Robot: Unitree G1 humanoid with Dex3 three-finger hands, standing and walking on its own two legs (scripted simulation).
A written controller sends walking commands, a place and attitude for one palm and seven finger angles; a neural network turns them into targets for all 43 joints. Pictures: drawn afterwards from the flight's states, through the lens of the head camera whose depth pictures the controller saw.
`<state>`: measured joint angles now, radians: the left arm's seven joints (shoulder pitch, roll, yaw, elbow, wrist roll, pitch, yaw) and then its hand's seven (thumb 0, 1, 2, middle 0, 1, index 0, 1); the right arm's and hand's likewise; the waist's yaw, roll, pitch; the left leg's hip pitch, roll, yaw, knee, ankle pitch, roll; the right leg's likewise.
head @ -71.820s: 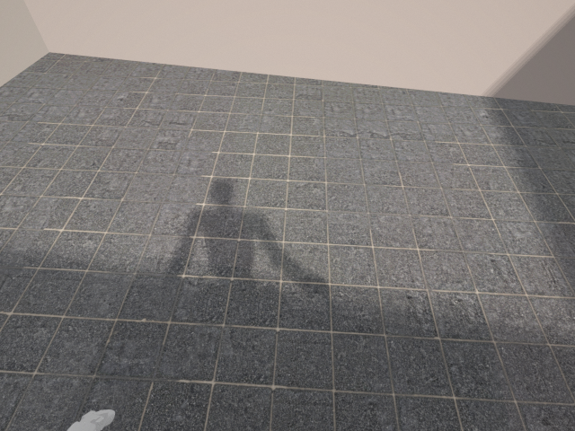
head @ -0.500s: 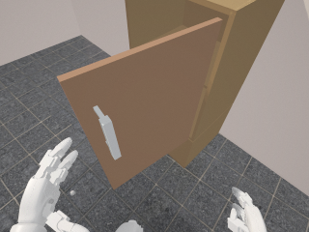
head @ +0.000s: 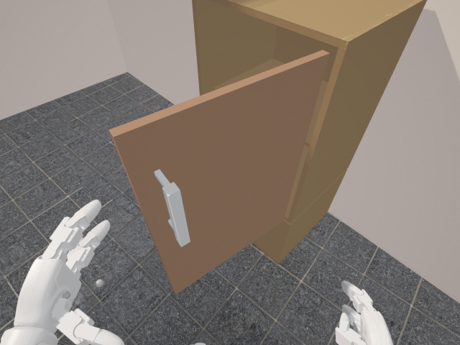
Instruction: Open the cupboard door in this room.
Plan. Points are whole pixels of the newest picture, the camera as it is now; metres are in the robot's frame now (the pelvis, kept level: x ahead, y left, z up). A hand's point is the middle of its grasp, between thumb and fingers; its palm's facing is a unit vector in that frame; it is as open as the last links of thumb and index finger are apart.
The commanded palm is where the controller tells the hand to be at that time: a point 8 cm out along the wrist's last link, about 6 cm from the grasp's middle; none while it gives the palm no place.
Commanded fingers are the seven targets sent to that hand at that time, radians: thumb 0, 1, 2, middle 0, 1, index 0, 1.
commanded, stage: draw the hand back to the body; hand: left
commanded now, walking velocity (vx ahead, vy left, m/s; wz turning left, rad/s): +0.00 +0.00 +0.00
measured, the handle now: (172, 210) +0.33 +0.13 +0.07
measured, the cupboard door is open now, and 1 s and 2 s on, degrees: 82 82 82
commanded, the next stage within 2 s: step back with the hand held close in 1.22 s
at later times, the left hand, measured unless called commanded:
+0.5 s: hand (51, 248) +0.20 +0.25 +0.15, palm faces +0.36 -0.86 -0.37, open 13.2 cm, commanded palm +0.16 +0.29 +0.18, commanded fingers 0.00 0.34 0.66 -0.18 -0.30 -0.18 -0.30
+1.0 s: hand (33, 207) +0.23 +0.26 +0.21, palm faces +0.44 -0.81 -0.38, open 7.8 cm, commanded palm +0.18 +0.29 +0.22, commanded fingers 0.00 0.90 0.90 -0.20 -0.30 -0.20 -0.30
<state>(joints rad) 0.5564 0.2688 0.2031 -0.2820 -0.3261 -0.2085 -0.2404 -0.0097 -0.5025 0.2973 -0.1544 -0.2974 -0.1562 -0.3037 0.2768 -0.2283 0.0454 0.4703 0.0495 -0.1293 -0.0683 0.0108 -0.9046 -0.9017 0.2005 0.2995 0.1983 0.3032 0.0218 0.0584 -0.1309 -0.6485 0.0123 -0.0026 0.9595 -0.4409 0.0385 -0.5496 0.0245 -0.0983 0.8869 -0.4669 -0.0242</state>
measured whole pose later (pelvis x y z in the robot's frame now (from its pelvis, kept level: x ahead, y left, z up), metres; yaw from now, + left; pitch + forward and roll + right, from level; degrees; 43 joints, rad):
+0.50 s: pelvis +0.02 +0.01 +0.04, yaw -1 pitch -1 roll -1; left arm 0.55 0.32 0.21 -0.38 -0.06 -0.03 0.14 0.00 0.01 0.52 -0.18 -0.30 -0.18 -0.30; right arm 0.24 -0.23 0.07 0.58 0.01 -0.11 -0.10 0.01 -0.90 -0.90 0.20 0.30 0.20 0.30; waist 0.06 0.05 -0.02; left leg -0.26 -0.02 0.04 0.57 -0.30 0.05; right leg -0.18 0.01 -0.05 0.51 -0.32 0.00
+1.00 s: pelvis +0.03 +0.00 +0.05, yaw -2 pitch -4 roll -1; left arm 0.46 0.34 0.34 -0.39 -0.08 -0.05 0.12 0.01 0.81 0.86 -0.21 -0.30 -0.21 -0.30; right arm 0.19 -0.23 0.03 0.62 0.01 -0.06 -0.06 0.01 -0.91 -0.90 0.20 0.30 0.20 0.30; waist 0.07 0.05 0.02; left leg -0.12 -0.01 0.05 0.43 -0.25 0.03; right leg -0.05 0.02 -0.04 0.38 -0.27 -0.02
